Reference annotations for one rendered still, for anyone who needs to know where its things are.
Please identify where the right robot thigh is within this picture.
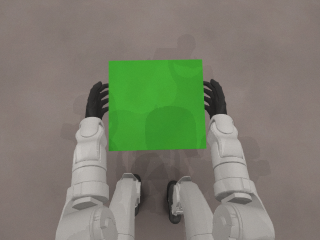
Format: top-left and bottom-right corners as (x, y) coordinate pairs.
(173, 181), (214, 240)

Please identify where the robot right hand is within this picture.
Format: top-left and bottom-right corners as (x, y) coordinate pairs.
(203, 79), (227, 120)

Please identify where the right robot upper arm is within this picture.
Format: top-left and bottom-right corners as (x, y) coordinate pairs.
(212, 202), (275, 240)

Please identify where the left robot thigh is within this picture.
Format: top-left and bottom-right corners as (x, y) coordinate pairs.
(109, 178), (141, 240)

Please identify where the robot left hand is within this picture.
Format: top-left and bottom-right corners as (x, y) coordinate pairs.
(85, 81), (109, 120)

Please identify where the robot left forearm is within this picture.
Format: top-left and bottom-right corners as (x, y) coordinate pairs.
(55, 117), (109, 240)

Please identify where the robot thigh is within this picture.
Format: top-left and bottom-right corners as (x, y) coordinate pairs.
(109, 178), (141, 240)
(173, 181), (214, 240)

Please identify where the left robot upper arm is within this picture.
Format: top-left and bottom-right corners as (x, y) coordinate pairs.
(56, 205), (119, 240)

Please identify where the carton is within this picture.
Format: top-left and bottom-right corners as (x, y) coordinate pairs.
(108, 59), (207, 151)

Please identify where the robot right forearm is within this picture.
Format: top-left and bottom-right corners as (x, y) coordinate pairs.
(207, 114), (275, 238)

